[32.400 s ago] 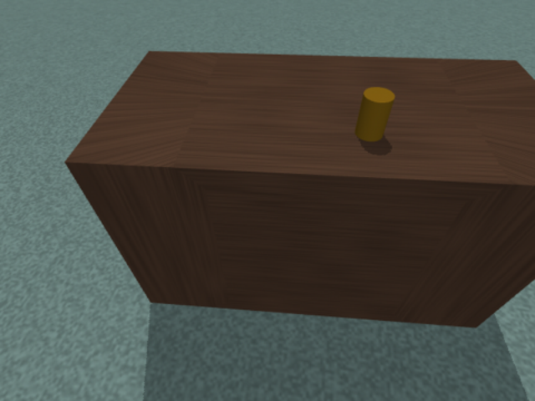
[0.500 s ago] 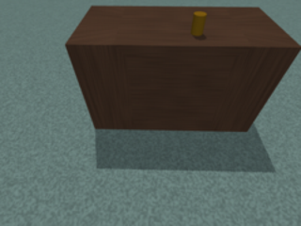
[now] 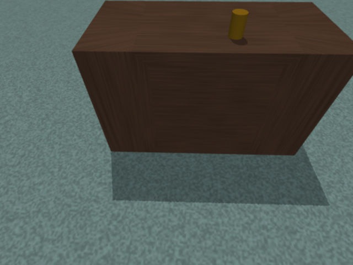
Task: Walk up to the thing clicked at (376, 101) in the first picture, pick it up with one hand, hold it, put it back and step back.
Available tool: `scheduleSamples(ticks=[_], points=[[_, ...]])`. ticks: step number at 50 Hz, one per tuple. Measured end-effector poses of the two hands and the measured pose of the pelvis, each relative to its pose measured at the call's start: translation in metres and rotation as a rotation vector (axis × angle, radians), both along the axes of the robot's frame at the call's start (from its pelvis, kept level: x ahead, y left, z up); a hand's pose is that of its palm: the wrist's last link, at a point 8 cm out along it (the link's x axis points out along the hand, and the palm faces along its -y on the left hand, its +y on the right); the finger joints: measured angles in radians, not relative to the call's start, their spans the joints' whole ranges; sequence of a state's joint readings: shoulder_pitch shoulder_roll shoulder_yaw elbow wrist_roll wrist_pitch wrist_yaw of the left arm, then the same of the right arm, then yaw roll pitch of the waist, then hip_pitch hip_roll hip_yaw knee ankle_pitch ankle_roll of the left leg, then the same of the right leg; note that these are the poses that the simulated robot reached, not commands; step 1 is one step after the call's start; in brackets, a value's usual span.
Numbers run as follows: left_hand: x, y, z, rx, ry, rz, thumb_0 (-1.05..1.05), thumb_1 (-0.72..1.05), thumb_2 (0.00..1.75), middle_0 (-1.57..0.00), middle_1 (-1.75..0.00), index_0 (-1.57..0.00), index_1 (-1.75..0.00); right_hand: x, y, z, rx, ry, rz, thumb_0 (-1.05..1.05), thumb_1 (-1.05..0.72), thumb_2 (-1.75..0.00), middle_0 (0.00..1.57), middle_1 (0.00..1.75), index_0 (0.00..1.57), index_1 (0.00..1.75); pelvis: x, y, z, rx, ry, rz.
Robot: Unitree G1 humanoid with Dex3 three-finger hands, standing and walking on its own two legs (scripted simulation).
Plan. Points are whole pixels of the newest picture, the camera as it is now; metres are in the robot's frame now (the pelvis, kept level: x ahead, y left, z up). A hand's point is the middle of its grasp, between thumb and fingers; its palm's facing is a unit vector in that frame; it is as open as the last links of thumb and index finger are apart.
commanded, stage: step back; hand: right
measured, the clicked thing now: (237, 24) +1.11 -0.20 +0.04
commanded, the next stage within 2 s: stand in 0.22 s
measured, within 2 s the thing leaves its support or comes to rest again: neither
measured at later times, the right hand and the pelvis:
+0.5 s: hand out of the picture +0.11 -0.24 -0.13, palm faces +0.01 +0.94 -0.33, open 7.4 cm; pelvis +0.00 +0.01 +0.02, yaw -1 degrees
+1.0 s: hand out of the picture +0.05 -0.25 -0.14, palm faces +0.01 +0.95 -0.32, open 7.4 cm; pelvis -0.01 +0.00 +0.02, yaw -1 degrees
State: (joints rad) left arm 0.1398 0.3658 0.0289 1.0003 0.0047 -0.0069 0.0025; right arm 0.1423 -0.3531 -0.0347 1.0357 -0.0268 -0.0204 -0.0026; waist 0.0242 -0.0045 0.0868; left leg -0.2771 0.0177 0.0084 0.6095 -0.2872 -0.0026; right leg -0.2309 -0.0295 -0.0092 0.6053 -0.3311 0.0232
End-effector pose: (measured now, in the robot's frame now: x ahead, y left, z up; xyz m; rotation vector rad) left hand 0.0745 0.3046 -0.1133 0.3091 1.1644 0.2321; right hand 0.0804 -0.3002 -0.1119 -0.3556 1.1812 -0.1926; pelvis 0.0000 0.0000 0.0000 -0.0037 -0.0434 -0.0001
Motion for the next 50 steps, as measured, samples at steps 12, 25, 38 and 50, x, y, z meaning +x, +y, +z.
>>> scheduleSamples(ticks=[12, 25, 38, 50], points=[[0.031, 0.006, 0.010, -0.004, -0.027, -0.024, 0.01, 0.90, 0.90, -0.21, -0.30, -0.20, -0.30, 0.042, 0.022, 0.014, 0.033, -0.070, 0.004, 0.00, -0.91, -0.90, 0.21, 0.30, 0.20, 0.30, 0.008, 0.006, 0.011, -0.006, 0.004, -0.013], [0.014, -0.004, 0.014, -0.022, 0.029, -0.045, 0.01, 0.90, 0.90, -0.21, -0.30, -0.20, -0.30, 0.017, 0.013, 0.018, 0.043, -0.044, -0.037, 0.00, -0.91, -0.90, 0.21, 0.30, 0.20, 0.30, 0.001, 0.006, 0.020, 0.003, -0.012, -0.018], [-0.013, -0.007, 0.013, -0.015, 0.086, -0.045, 0.01, 0.90, 0.90, -0.21, -0.30, -0.20, -0.30, -0.033, 0.004, 0.010, 0.044, 0.062, -0.078, 0.00, -0.91, -0.90, 0.21, 0.30, 0.20, 0.30, -0.008, 0.001, 0.020, 0.003, -0.006, -0.015], [-0.013, -0.010, 0.013, -0.014, 0.089, -0.049, 0.01, 0.90, 0.90, -0.21, -0.30, -0.20, -0.30, -0.040, 0.003, 0.008, 0.047, 0.078, -0.075, 0.00, -0.91, -0.90, 0.21, 0.30, 0.20, 0.30, -0.007, -0.001, 0.020, 0.003, -0.002, -0.015]])
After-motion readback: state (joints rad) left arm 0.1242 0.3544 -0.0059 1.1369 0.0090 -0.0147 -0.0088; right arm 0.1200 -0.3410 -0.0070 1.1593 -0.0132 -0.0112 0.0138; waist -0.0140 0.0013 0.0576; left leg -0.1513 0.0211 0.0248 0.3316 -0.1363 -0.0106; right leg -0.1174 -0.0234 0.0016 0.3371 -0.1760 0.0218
